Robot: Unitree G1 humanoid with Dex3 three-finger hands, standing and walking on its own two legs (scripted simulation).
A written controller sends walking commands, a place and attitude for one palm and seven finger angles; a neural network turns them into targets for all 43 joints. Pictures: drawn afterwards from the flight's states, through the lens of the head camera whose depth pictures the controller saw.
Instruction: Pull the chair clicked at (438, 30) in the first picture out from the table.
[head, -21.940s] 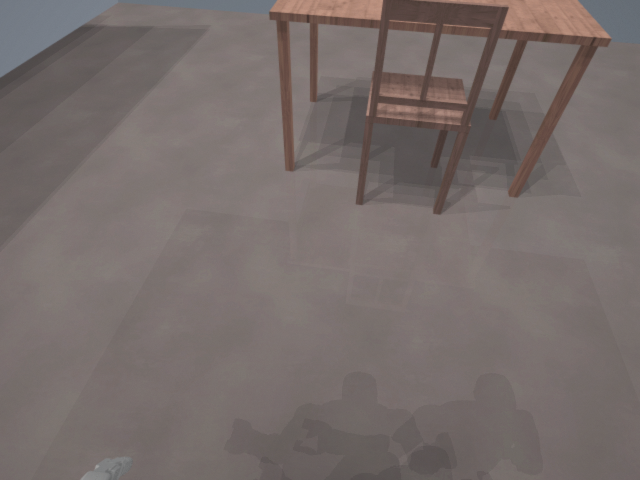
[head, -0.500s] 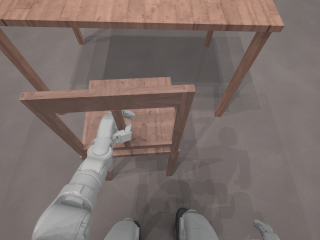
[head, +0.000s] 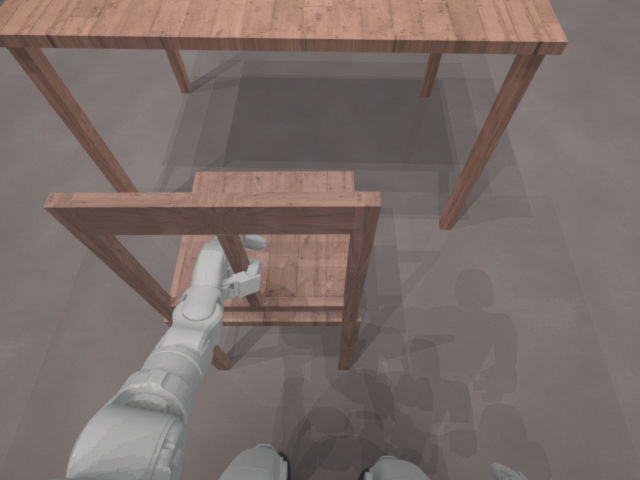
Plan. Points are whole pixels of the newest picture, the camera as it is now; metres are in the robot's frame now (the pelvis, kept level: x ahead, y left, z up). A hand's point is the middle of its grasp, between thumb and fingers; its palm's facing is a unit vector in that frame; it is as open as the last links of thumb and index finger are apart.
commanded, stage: step backward, pulling the chair out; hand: left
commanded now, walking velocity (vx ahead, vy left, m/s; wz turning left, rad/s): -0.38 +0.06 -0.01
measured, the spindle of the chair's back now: (243, 271) +0.39 +0.14 -0.08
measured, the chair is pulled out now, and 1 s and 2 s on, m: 0.33 0.52 0.65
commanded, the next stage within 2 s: stop walking, hand still on the chair in 0.96 s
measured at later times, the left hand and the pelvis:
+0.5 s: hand (245, 339) +0.28 +0.12 -0.05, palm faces -0.12 -0.98 -0.13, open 5.1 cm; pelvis -0.10 +0.04 +0.01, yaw -1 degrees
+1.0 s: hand (228, 428) +0.17 +0.12 -0.05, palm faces -0.08 -0.99 -0.13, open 5.1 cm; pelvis -0.21 +0.05 +0.00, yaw +1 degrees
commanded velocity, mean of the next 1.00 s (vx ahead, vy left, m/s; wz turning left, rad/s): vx -0.35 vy -0.03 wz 0.02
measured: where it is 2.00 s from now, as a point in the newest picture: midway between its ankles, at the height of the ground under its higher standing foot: outside the picture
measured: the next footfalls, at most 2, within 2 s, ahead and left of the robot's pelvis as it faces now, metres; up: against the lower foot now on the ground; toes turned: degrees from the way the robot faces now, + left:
left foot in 0.36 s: -0.07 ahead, +0.19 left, +0.00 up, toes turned +3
right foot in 0.64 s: -0.08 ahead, -0.08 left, +0.00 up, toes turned -3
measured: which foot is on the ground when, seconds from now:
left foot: down 0.00-0.08, up 0.10-0.34, down 0.36-0.68, up 0.70-0.96, down 0.98-1.00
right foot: down 0.00-0.46, up 0.48-0.62, down 0.64-1.00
